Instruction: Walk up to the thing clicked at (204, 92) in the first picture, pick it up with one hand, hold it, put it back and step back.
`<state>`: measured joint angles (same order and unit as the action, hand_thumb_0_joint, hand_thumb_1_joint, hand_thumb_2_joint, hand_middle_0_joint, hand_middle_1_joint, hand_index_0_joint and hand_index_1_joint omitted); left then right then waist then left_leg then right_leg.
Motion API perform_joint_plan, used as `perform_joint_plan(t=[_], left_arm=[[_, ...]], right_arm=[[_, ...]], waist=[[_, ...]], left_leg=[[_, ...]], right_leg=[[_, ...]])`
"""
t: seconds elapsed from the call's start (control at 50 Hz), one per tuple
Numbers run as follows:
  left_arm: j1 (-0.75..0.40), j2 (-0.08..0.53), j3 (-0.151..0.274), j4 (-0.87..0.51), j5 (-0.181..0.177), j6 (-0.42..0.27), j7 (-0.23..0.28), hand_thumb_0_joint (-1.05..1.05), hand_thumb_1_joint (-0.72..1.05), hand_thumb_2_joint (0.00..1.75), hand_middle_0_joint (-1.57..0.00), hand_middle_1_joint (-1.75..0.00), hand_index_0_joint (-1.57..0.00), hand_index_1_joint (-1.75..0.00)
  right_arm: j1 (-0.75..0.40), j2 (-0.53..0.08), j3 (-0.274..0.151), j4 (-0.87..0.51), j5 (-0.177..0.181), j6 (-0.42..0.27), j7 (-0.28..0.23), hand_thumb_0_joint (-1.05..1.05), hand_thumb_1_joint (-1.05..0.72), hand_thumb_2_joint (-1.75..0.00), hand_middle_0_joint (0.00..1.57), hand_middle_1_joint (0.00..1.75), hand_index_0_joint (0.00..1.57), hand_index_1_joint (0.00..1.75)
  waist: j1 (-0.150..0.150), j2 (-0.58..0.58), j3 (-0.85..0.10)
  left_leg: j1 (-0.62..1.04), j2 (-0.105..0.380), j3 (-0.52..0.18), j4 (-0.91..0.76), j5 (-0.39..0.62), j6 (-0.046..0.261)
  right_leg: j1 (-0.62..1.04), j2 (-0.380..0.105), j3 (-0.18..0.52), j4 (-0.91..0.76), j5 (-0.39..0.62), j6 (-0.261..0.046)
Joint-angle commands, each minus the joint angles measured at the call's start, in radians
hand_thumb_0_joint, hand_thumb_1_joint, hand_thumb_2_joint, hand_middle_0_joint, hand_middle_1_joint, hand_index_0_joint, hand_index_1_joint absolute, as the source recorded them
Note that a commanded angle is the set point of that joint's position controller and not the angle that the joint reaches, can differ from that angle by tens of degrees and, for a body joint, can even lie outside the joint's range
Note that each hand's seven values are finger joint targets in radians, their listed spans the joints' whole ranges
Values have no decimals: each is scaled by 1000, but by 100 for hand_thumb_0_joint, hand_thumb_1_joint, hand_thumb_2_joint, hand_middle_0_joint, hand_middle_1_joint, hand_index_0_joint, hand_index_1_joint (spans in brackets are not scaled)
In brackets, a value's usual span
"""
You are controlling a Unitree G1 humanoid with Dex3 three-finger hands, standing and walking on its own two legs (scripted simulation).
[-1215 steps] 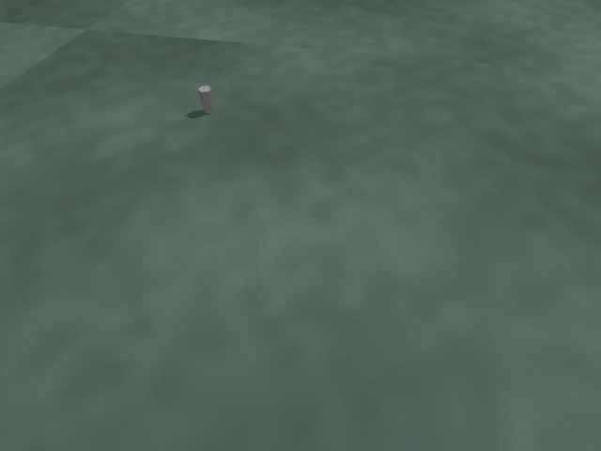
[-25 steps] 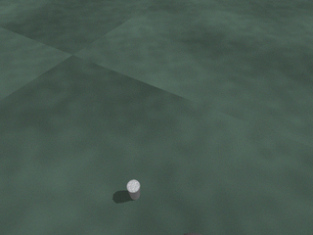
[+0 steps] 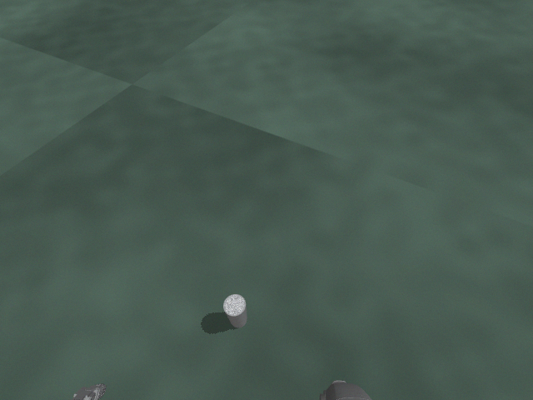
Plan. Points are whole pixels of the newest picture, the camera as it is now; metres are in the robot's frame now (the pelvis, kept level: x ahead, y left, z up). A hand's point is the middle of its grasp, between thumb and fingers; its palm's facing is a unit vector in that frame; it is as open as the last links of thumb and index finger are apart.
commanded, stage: walk up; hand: left
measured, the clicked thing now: (236, 312) +0.49 +0.15 -0.68
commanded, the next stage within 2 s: stand in 0.68 s
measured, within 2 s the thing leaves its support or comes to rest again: neither
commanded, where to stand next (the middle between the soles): +0.11 -0.03 m, yaw -8 degrees
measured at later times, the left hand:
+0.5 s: hand out of the picture +0.10 +0.27 -0.13, palm faces -0.04 -0.94 -0.34, open 7.4 cm
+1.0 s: hand out of the picture +0.10 +0.25 -0.12, palm faces -0.06 -0.94 -0.34, open 7.4 cm
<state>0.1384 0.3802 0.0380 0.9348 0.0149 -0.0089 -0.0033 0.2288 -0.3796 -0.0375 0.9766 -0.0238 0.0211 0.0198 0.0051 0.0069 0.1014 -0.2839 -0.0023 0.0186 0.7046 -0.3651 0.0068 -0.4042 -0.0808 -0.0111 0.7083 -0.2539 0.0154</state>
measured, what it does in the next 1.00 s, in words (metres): stands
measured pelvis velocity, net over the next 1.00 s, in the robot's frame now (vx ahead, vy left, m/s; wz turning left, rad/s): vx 0.01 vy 0.00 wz -0.04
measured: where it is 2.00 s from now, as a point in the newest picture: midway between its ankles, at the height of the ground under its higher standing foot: outside the picture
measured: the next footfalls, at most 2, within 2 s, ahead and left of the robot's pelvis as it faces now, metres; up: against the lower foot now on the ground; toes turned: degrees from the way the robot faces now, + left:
none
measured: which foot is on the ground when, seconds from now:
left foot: down 0.00-1.00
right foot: down 0.00-1.00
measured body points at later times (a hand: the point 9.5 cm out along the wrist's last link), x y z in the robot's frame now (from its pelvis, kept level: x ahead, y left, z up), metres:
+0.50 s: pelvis +0.01 +0.02 +0.02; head +0.01 +0.02 +0.47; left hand +0.10 +0.32 -0.11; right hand +0.11 -0.28 -0.10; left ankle +0.01 +0.13 -0.71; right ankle +0.03 -0.12 -0.71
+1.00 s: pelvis +0.01 +0.00 +0.03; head +0.02 +0.00 +0.48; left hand +0.11 +0.30 -0.10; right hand +0.07 -0.30 -0.10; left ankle +0.01 +0.13 -0.71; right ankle +0.03 -0.12 -0.71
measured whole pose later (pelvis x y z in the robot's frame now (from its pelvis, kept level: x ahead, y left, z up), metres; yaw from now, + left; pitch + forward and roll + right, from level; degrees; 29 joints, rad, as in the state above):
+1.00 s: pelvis +0.01 +0.00 +0.03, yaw -2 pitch -3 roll +0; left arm 0.09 0.34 -0.01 1.14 0.00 -0.02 -0.01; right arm 0.08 -0.35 -0.01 1.16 -0.01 0.00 0.01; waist -0.01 0.00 0.06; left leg -0.08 0.01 0.05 0.32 -0.18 -0.01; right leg -0.14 -0.01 0.03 0.35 -0.16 0.01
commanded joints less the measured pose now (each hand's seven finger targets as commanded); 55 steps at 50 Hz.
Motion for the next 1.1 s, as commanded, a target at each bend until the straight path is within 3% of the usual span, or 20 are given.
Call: perform_joint_plan(t=[0.0, 0.02, 0.04, 0.08, 0.12, 0.14, 0.16, 0.18, 0.2, 0.22, 0.24, 0.28, 0.32, 0.38, 0.5, 0.64, 0.68, 0.82, 0.96, 1.08], left_arm=[[-53, 202, 49, -62, -18, -3, 24, 0, 90, 90, -20, -30, -20, -30], [-21, 237, 66, -32, -14, -4, 27, 0, 90, 90, -20, -30, -20, -30], [15, 227, 63, -16, -19, -8, 22, 0, 90, 90, -20, -30, -20, -30], [32, 196, 56, -4, -23, -22, 20, 0, 90, 90, -20, -30, -20, -30], [53, 169, 42, 16, -19, -35, 22, 0, 90, 90, -20, -30, -20, -30], [51, 177, 42, 23, -18, -44, 28, 0, 90, 90, -20, -30, -20, -30], [49, 209, 44, 24, -8, -52, 34, 0, 90, 90, -20, -30, -20, -30], [33, 242, 45, 18, 2, -60, 36, 0, 90, 90, -20, -30, -20, -30], [-30, 279, 42, 17, -6, -57, 32, 0, 90, 90, -20, -30, -20, -30], [-67, 266, 34, 8, -9, -53, 28, 0, 90, 90, -20, -30, -20, -30], [-76, 230, 18, 8, -15, -46, 23, 0, 90, 90, -20, -30, -20, -30], [-51, 198, 8, 37, -21, -39, 20, 0, 90, 90, -20, -30, -20, -30], [-45, 205, 7, 57, -13, -38, 18, 0, 90, 90, -20, -30, -20, -30], [-55, 197, 1, 83, -18, -37, 15, 0, 90, 90, -20, -30, -20, -30], [-68, 199, -6, 119, -15, -42, 17, 0, 90, 90, -20, -30, -20, -30], [-88, 194, -6, 141, -4, -40, 14, 0, 90, 90, -20, -30, -20, -30], [-94, 180, -13, 139, -6, -40, 11, 0, 90, 90, -20, -30, -20, -30], [-100, 187, -7, 135, -13, -40, 15, 0, 90, 90, -20, -30, -20, -30], [-97, 191, -3, 143, -10, -30, 12, 0, 90, 90, -20, -30, -20, -30], [-104, 192, -1, 141, -9, -31, 13, 0, 90, 90, -20, -30, -20, -30]], right_arm=[[-61, -322, -82, -75, -13, -30, -12, 0, -90, -90, 20, 30, 20, 30], [-103, -320, -79, -87, -13, -29, -11, 0, -90, -90, 20, 30, 20, 30], [-142, -275, -68, -97, -13, -35, -15, 0, -90, -90, 20, 30, 20, 30], [-133, -228, -54, -89, -17, -41, -20, 0, -90, -90, 20, 30, 20, 30], [-113, -218, -50, -62, 6, -42, -17, 0, -90, -90, 20, 30, 20, 30], [-94, -200, -42, -54, 14, -39, -17, 0, -90, -90, 20, 30, 20, 30], [-66, -175, -32, -54, 19, -38, -21, 0, -90, -90, 20, 30, 20, 30], [-55, -170, -28, -60, 21, -39, -23, 0, -90, -90, 20, 30, 20, 30], [-34, -165, -28, -36, 17, -38, -28, 0, -90, -90, 20, 30, 20, 30], [-10, -172, -32, -7, 12, -42, -31, 0, -90, -90, 20, 30, 20, 30], [-15, -198, -40, 5, 9, -49, -30, 0, -90, -90, 20, 30, 20, 30], [-115, -229, -44, -5, 17, -55, -23, 0, -90, -90, 20, 30, 20, 30], [-133, -223, -36, -4, 15, -54, -20, 0, -90, -90, 20, 30, 20, 30], [-161, -207, -28, 15, 15, -53, -21, 0, -90, -90, 20, 30, 20, 30], [-208, -194, -26, 43, 16, -49, -19, 0, -90, -90, 20, 30, 20, 30], [-239, -189, -25, 67, 14, -45, -12, 0, -90, -90, 20, 30, 20, 30], [-228, -167, -18, 72, 20, -50, -11, 0, -90, -90, 20, 30, 20, 30], [-224, -181, -20, 94, 19, -57, -16, 0, -90, -90, 20, 30, 20, 30], [-211, -170, -13, 111, 16, -53, -18, 0, -90, -90, 20, 30, 20, 30], [-188, -169, -13, 116, 15, -51, -18, 0, -90, -90, 20, 30, 20, 30]], waist=[[-15, 172, -23], [1, 143, 18], [33, 84, 21], [40, 87, -38], [42, 108, -109], [30, 89, -151], [13, 17, -190], [-1, -23, -194], [-28, -50, -172], [-48, -55, -165], [-53, -28, -165], [-7, 6, -143], [-3, -27, -148], [-2, 22, -111], [-5, 20, -107], [0, -1, -74], [-13, -62, -110], [-14, -12, -189], [-10, -9, -129], [-19, -21, -123]], left_leg=[[-159, 303, -471, -477, -371, 179], [-273, 341, -491, -481, -351, 229], [-249, 291, -379, -415, -208, 215], [-87, 184, -197, -272, 188, 144], [-11, 165, -150, -171, 300, 97], [3, 151, -134, -119, 339, 78], [-25, 110, -101, -56, 325, 52], [-83, 68, -69, -32, 234, 26], [-8, 52, -48, -81, 88, 22], [97, 64, -59, -166, 108, 25], [161, 93, -108, -235, 173, 40], [107, 170, -179, -283, 240, 87], [102, 186, -160, -302, 239, 99], [70, 153, -125, -355, 166, 61], [140, 128, -73, -367, 192, 36], [136, 131, -75, -432, 54, 34], [175, 129, -92, -427, 207, 20], [238, 138, -74, -418, 385, 11], [193, 132, -76, -457, 251, 3], [205, 136, -78, -451, 236, 4]], right_leg=[[-25, 93, 9, 133, -295, -54], [57, 77, 56, 226, -278, -49], [93, 65, 56, 177, -227, -51], [74, 78, 24, 27, -133, -55], [190, 58, 10, -198, 38, -52], [264, 30, 72, -243, 136, -64], [324, -41, 197, -255, 269, -91], [365, -127, 316, -269, 347, -135], [251, -184, 334, -246, 320, -193], [159, -162, 298, -222, 321, -171], [106, -106, 217, -198, 297, -116], [156, 11, 82, -166, 183, -50], [199, 14, 86, -192, 137, -48], [220, 3, 106, -233, 158, -46], [224, -23, 129, -310, 243, -45], [213, -12, 136, -369, 121, -34], [237, -36, 141, -390, 191, -31], [311, -46, 126, -379, 352, -32], [290, -41, 131, -415, 218, -32], [272, -45, 136, -432, 187, -35]])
